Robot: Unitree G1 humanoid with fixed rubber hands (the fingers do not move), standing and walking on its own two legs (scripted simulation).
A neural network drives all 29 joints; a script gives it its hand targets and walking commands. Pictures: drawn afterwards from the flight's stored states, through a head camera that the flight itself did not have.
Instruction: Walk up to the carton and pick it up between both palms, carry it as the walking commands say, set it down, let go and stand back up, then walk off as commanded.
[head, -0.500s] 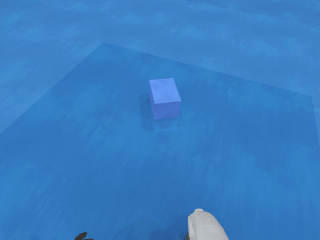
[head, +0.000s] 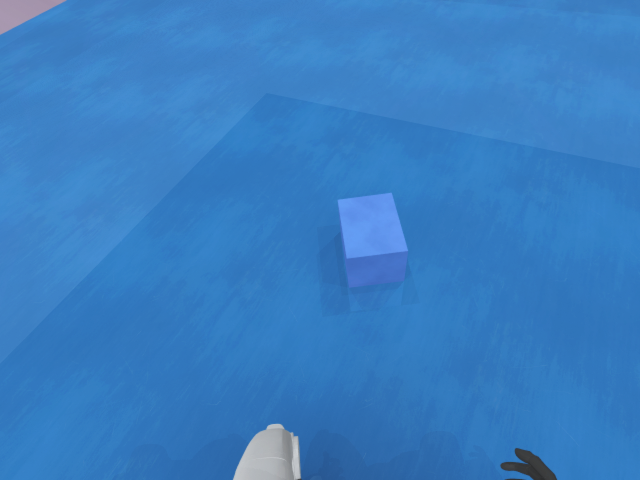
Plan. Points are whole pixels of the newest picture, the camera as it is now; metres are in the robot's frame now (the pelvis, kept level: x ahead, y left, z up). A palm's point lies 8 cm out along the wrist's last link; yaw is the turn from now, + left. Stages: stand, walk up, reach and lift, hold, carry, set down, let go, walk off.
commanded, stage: walk up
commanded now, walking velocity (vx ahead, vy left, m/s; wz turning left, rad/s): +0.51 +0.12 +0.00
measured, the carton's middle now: (370, 239) +0.96 -0.07 -0.69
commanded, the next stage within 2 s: none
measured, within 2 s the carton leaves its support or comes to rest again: neither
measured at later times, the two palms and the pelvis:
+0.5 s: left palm (178, 355) +0.31 +0.30 -0.15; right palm (503, 438) +0.18 -0.19 -0.11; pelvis +0.24 +0.06 +0.00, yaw +0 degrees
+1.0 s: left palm (216, 311) +0.38 +0.24 -0.12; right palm (497, 282) +0.44 -0.26 -0.16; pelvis +0.40 -0.02 +0.00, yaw +1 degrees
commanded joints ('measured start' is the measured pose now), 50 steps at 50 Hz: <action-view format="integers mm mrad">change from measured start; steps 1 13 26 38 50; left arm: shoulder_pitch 13 34 -301 5 -105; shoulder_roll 138 120 57 326 148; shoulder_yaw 25 45 18 76 27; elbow -34 -10 -85 -26 -39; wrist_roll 0 4 4 4 11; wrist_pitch -8 36 102 35 18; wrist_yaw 9 3 -48 5 17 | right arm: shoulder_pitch -92 308 288 386 127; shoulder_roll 5 -273 -88 22 -1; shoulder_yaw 11 -47 -2 23 -1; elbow -63 51 75 53 44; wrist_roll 5 -1 12 7 5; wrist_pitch -7 -60 -96 -54 32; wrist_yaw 14 -61 -61 -65 -30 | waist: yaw -4 -135 -89 39 -41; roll -187 132 131 -448 -202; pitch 93 -228 49 -264 22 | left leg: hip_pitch -56 748 485 84 83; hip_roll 2 425 186 -44 0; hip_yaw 13 -647 -17 4 -11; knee -165 -716 -727 154 9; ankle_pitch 56 -164 351 -563 -137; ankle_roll -20 146 123 37 -5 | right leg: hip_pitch -10 -558 -495 236 -165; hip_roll -220 0 -41 -429 -249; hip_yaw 141 218 66 567 215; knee -187 973 529 -42 -157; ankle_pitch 130 -241 159 234 38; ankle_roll -89 -19 52 -142 -114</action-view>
